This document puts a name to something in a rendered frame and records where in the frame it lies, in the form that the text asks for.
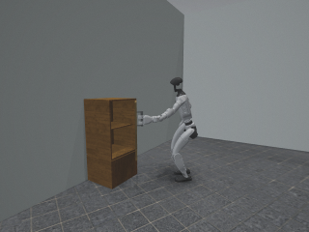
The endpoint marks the robot left upper arm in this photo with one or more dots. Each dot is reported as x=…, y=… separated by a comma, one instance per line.
x=180, y=101

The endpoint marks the robot right thigh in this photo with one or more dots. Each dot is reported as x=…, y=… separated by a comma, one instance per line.
x=177, y=135

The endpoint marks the left robot forearm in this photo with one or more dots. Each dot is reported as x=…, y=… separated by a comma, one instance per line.
x=163, y=116

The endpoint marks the robot left thigh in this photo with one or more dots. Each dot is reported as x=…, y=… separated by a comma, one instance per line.
x=184, y=139

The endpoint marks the cupboard door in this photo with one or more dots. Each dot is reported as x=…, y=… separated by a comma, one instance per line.
x=135, y=116

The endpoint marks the handle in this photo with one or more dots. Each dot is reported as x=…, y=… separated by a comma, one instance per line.
x=141, y=114

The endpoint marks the robot thigh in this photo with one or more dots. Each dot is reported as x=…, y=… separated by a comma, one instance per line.
x=184, y=139
x=177, y=135

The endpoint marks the robot left hand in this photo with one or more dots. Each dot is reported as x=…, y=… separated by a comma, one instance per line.
x=146, y=120

